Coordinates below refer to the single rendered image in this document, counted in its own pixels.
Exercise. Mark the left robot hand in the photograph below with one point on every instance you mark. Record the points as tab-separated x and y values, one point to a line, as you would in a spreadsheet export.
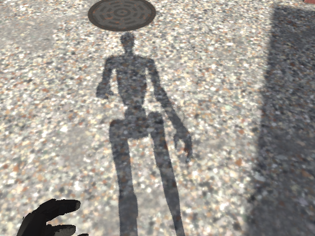
34	224

